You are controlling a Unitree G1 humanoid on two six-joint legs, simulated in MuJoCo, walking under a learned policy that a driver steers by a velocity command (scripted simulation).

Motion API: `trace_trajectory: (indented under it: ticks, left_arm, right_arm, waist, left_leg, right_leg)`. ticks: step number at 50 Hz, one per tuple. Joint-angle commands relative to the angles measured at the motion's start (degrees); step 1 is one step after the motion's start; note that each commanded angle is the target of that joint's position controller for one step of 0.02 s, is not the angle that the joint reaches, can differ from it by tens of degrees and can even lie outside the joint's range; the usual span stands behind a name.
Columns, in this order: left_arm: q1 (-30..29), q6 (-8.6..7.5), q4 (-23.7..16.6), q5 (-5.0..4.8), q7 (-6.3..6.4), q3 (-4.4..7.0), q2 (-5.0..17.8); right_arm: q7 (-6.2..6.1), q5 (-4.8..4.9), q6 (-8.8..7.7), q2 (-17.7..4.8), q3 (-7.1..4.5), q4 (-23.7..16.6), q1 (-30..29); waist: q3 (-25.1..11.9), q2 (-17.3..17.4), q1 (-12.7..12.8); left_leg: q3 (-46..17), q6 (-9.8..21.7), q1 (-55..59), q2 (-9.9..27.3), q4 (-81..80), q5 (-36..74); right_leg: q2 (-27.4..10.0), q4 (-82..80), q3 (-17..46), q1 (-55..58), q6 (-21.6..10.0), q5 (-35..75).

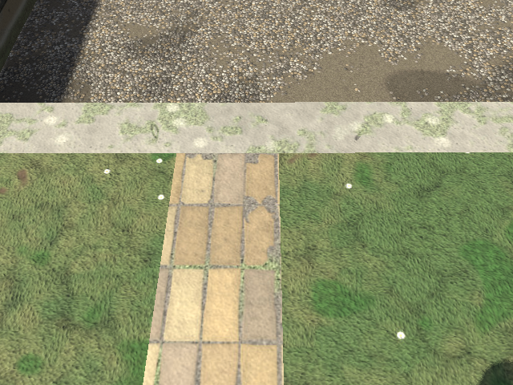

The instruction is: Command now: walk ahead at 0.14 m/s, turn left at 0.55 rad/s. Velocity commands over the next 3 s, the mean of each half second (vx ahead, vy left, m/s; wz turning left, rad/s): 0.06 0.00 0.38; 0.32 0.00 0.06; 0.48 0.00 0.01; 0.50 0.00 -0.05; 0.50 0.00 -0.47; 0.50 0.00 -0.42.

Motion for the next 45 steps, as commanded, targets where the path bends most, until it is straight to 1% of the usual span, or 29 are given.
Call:
trace_trajectory:
  ticks: [1,4,5,6,7,8,9,10,11,12,13,15,18,22,24,25,26,27,28,29,31,33,36,39,41,42,43,44,45]
  left_arm:
    - [-5.26,-0.33,-4.21,-0.99,0.51,2.19,9.38]
    - [-4.86,0.35,-3.61,-2.25,0.29,2.76,10.94]
    - [-5.21,0.57,-3.5,-2.67,0.34,2.8,10.95]
    - [-3.36,0.65,-2.87,-2.47,0.27,2.56,9.75]
    - [-0.16,0.56,-3.03,-0.67,0.02,1.94,7.99]
    - [2.34,0.55,-5.41,2.04,-0.28,0.26,4.35]
    - [-0.55,0.73,-4.64,0.51,-0.65,0.73,7.32]
    - [-3.12,1.27,-5.11,-1.23,-0.64,1.0,8.57]
    - [-3.26,1.83,-4.44,-0.88,-0.09,0.96,8.08]
    - [-3.88,2.42,-4.14,-0.15,0.57,1.09,8.27]
    - [-3.14,3.0,-3.95,-0.01,0.73,1.17,8.28]
    - [-0.94,3.53,-3.18,-0.19,0.81,0.8,6.82]
    - [-1.59,3.74,-3.05,-0.08,0.96,-0.18,4.7]
    - [-2.97,3.78,-3.35,-0.34,0.37,-0.29,5.09]
    - [-1.15,3.44,-2.57,-0.05,-0.22,-0.49,4.0]
    - [0.55,3.22,-1.88,0.67,-0.63,-0.83,3.19]
    - [1.73,3.06,-1.88,1.47,-0.66,-0.64,5.16]
    - [1.75,3.11,-2.1,1.2,-0.37,0.29,9.41]
    - [4.15,3.09,-1.05,1.05,-0.54,1.2,11.44]
    - [1.95,2.54,-1.81,1.18,-0.29,1.39,12.21]
    - [2.18,1.19,-1.52,0.4,0.49,0.85,9.79]
    - [3.97,0.41,-0.8,-1.01,0.7,0.66,8.2]
    - [4.57,0.46,-0.18,-1.27,0.43,1.0,8.58]
    - [5.05,0.85,0.26,-1.99,-0.4,1.39,10.04]
    - [4.82,0.9,0.44,-1.89,-0.83,0.8,8.5]
    - [3.73,0.54,0.2,-1.29,-1.07,-0.11,5.83]
    - [1.87,-0.28,-1.87,-0.14,-1.35,-1.56,0.87]
    - [0.23,-1.6,-4.66,-1.37,-0.77,-1.09,3.08]
    - [-0.33,-2.3,-4.45,-2.28,-0.76,0.1,7.27]
  right_arm:
    - [1.39,-0.16,0.06,-1.97,-0.45,-4.24,1.32]
    - [2.1,-0.21,0.65,-3.63,-1.39,-6.4,-0.29]
    - [2.07,-0.27,0.68,-4.02,-1.81,-6.34,1.22]
    - [1.51,-0.55,0.6,-5.98,-2.83,-5.51,4.77]
    - [0.15,-0.73,0.51,-12.27,-4.7,-5.59,9.15]
    - [-0.64,-1.79,0.38,-17.25,-4.95,-7.61,7.99]
    - [-0.05,-1.75,-0.19,-12.67,-3.65,-8.02,8.87]
    - [0.19,-1.48,-0.8,-10.28,-2.76,-8.07,5.9]
    - [0.03,-0.57,-0.93,-8.0,-2.15,-7.7,3.28]
    - [-0.29,-0.21,-0.61,-6.67,-1.56,-7.86,1.05]
    - [-0.55,-0.67,-0.35,-6.75,-1.33,-8.04,-0.79]
    - [-0.89,-1.62,-0.3,-6.83,-1.25,-8.07,-2.22]
    - [-1.33,-1.48,-0.42,-6.39,-1.12,-7.29,-2.39]
    - [-1.12,-1.72,-0.1,-5.41,-0.44,-5.75,-1.7]
    - [-0.85,-1.3,0.02,-3.99,0.36,-5.05,-2.63]
    - [-0.81,-1.3,-0.07,-1.87,1.15,-3.89,-0.58]
    - [-0.74,-1.68,-0.25,-1.01,1.49,-3.11,1.05]
    - [-0.65,-1.94,-0.55,-0.89,1.39,-3.66,1.94]
    - [-0.81,-1.15,-1.12,-2.34,0.94,-4.7,-1.67]
    - [-0.87,-0.17,-1.74,-4.58,0.12,-5.66,-4.42]
    - [-0.88,0.12,-2.1,-5.61,-0.98,-4.7,-3.03]
    - [-0.32,-0.06,-2.99,-2.36,-0.29,-3.95,-2.6]
    - [0.67,0.06,-4.47,1.31,0.88,-3.91,-5.04]
    - [1.2,0.55,-4.6,-0.01,0.43,-2.75,-2.1]
    - [0.81,0.7,-4.26,-1.56,-0.44,-0.03,4.79]
    - [0.23,0.9,-4.17,-3.15,-1.09,1.15,10.25]
    - [-0.6,-0.04,-4.1,-8.57,-2.26,1.76,16.6]
    - [0.06,-0.55,-4.44,-12.92,-3.28,2.42,20.27]
    - [0.31,-0.4,-5.17,-8.77,-1.89,2.11,17.32]
  waist:
    - [-7.16,-7.87,-2.11]
    - [-6.72,-8.03,-2.29]
    - [-7.19,-7.45,-3.48]
    - [-9.1,-4.95,-4.72]
    - [-12.77,5.44,-5.6]
    - [-16.89,17.1,-2.33]
    - [-23.21,8.97,-6.45]
    - [-18.62,5.74,-5.69]
    - [-15.3,2.31,-4.25]
    - [-13.18,1.91,-3.43]
    - [-12.3,3.21,-1.93]
    - [-12.34,4.49,-0.68]
    - [-12.31,5.09,-1.59]
    - [-10.43,6.34,-3.07]
    - [-8.97,5.55,-1.3]
    - [-9.91,4.26,-0.73]
    - [-9.0,0.99,-1.44]
    - [-6.74,-6.25,-3.42]
    - [-4.1,-14.67,-0.51]
    - [0.73,-17.74,0.27]
    - [2.14,-15.69,-0.21]
    - [0.83,-11.25,0.24]
    - [-1.45,-11.5,1.35]
    - [-2.41,-11.45,-0.36]
    - [-3.99,-9.42,-3.6]
    - [-6.09,-7.3,-6.31]
    - [-8.98,6.63,-8.28]
    - [-9.29,15.47,-9.36]
    - [-4.71,9.34,-7.97]
  left_leg:
    - [0.56,1.3,8.73,0.16,-6.22,4.32]
    - [2.1,3.55,10.53,-1.2,-11.99,0.23]
    - [3.3,4.73,14.06,-2.57,-16.43,2.38]
    - [3.55,6.49,21.2,-4.7,-20.5,7.41]
    - [-7.91,10.53,33.24,3.21,-22.28,32.75]
    - [-30.24,23.92,44.98,17.92,-21.42,46.69]
    - [-31.54,25.99,43.56,18.59,-24.35,38.58]
    - [-25.18,23.0,39.55,16.05,-24.86,33.66]
    - [-20.82,19.14,35.46,12.74,-25.26,26.64]
    - [-18.74,17.16,31.07,10.93,-26.27,21.94]
    - [-16.55,16.59,25.7,9.3,-27.33,21.1]
    - [-14.21,16.54,21.93,7.8,-28.41,20.46]
    - [-13.22,16.13,20.79,7.05,-28.72,14.81]
    - [-15.68,15.45,19.25,7.25,-29.28,1.35]
    - [-15.41,13.23,16.82,5.83,-27.89,-4.27]
    - [-14.25,10.45,15.05,3.7,-27.71,-13.27]
    - [-12.2,7.17,11.44,0.54,-24.47,-20.94]
    - [-5.51,4.41,7.46,-5.41,-18.49,-23.03]
    - [1.14,2.3,7.52,-8.5,-9.27,-18.28]
    - [0.28,2.28,5.77,-6.78,-1.9,-15.05]
    - [-1.92,2.71,-1.89,-4.14,7.14,-16.56]
    - [-1.91,3.35,-4.77,-2.39,4.11,-13.1]
    - [2.14,3.29,6.13,-3.61,-7.92,-9.42]
    - [4.64,3.58,17.89,-5.25,-18.08,-4.67]
    - [4.46,4.47,29.8,-5.89,-22.09,-1.53]
    - [-0.19,5.77,37.96,-2.32,-22.96,-2.69]
    - [-18.75,10.55,47.65,10.4,-28.3,-8.32]
    - [-38.33,18.67,48.18,18.88,-35.48,-19.57]
    - [-37.54,19.3,45.32,18.6,-36.45,-24.81]
  right_leg:
    - [-14.87,-2.77,3.67,1.56,-9.22,29.35]
    - [-16.2,2.9,3.46,4.18,-7.5,27.3]
    - [-15.23,7.02,2.23,3.96,-6.07,27.51]
    - [-12.38,14.75,0.27,2.01,-3.84,27.12]
    - [-7.8,29.04,-2.49,-7.33,0.84,13.71]
    - [1.27,48.67,0.5,-26.25,5.51,-29.03]
    - [0.94,54.51,11.59,-27.63,4.9,-29.0]
    - [-0.8,54.83,12.13,-29.14,3.95,-24.86]
    - [-2.35,51.37,12.02,-29.21,3.61,-20.74]
    - [-3.15,47.9,12.08,-27.61,3.84,-17.79]
    - [-2.76,46.53,11.29,-23.27,4.15,-15.32]
    - [-1.66,42.08,10.31,-18.68,4.73,-12.87]
    - [-1.7,32.44,10.41,-14.64,4.83,-10.51]
    - [-1.22,22.8,10.03,-9.91,3.91,-8.44]
    - [-0.19,12.19,8.36,-3.81,2.45,-2.36]
    - [-0.04,6.82,7.94,1.13,1.43,0.43]
    - [-4.42,5.44,12.83,3.56,-0.54,-1.91]
    - [-9.16,3.3,18.42,0.86,-4.41,-15.72]
    - [-13.61,-6.2,28.32,-5.32,-9.19,-33.7]
    - [-17.48,-11.47,35.47,-8.02,-11.33,-36.29]
    - [-18.01,-11.4,35.56,-2.48,-11.68,-28.34]
    - [-15.69,-9.88,30.47,4.06,-10.14,-20.61]
    - [-11.25,-8.72,21.47,2.07,-8.53,-10.32]
    - [-11.21,-6.49,19.52,-2.78,-9.24,-9.74]
    - [-10.23,-1.98,18.59,-8.56,-7.61,-9.74]
    - [-8.03,5.15,15.74,-13.45,-5.19,-8.81]
    - [-1.85,25.79,8.28,-25.29,-0.66,-11.62]
    - [1.6,39.46,9.65,-36.46,0.22,-20.65]
    - [-2.23,46.74,13.02,-41.0,-0.67,-18.35]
